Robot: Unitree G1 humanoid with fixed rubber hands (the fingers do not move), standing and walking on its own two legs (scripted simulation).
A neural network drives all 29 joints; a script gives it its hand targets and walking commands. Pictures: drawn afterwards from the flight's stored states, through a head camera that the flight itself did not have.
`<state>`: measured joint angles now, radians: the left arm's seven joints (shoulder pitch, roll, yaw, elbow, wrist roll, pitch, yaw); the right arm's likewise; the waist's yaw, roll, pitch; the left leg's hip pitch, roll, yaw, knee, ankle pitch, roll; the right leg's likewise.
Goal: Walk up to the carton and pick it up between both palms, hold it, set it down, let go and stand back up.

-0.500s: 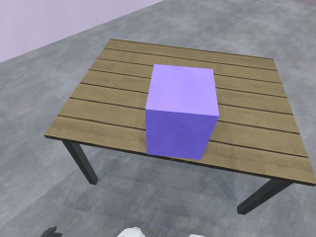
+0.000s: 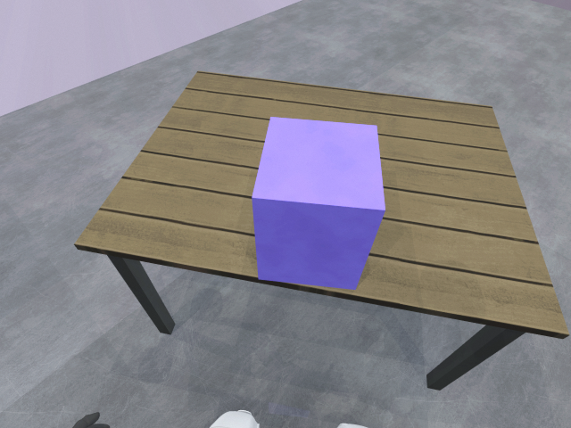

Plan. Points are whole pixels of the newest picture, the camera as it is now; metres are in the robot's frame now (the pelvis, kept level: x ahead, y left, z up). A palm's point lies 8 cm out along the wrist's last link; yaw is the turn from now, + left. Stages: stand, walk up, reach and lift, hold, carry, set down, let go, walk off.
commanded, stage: walk up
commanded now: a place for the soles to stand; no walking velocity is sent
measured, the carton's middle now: (314, 206) +0.52 -0.02 -0.04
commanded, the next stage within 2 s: reach and lift in 0.84 s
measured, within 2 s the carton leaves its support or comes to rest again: neither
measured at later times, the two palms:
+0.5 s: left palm out of the picture +0.09 +0.31 -0.10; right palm out of the picture +0.07 -0.31 -0.10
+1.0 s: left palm out of the picture +0.12 +0.30 -0.13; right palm out of the picture +0.10 -0.31 -0.11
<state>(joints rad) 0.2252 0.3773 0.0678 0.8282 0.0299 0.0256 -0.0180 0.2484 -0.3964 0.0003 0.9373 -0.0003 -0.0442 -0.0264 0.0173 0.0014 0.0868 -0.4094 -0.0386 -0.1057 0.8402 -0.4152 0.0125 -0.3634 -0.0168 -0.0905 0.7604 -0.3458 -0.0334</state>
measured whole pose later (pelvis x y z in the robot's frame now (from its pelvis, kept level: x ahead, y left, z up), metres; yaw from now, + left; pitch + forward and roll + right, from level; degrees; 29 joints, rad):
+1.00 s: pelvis +0.00 +0.00 -0.02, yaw -1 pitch -5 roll -2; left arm 0.08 0.37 0.04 0.74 0.05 0.38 0.02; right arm 0.11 -0.38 -0.07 1.01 -0.04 -0.16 0.07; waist 0.02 0.00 0.17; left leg -0.41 0.02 -0.07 0.95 -0.46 -0.01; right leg -0.39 0.02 -0.09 0.88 -0.41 -0.03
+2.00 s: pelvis +0.00 +0.00 +0.02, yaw -1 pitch -1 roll -1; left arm 0.20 0.28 -0.07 0.45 -0.12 -0.08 0.08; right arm 0.14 -0.19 -0.09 0.79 0.00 -0.39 0.07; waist 0.02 -0.04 0.11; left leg -0.35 0.01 -0.07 0.63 -0.28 -0.02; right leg -0.33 0.01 -0.09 0.58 -0.24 -0.03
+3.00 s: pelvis +0.03 -0.02 +0.02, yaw +0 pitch +1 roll +0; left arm 0.04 0.28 -0.15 0.50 -0.29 -0.38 0.08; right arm 0.08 -0.11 -0.02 0.67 0.14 -0.45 0.02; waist 0.02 -0.04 0.08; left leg -0.30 0.00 -0.07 0.55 -0.27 -0.03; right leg -0.31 0.00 -0.09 0.56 -0.27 -0.03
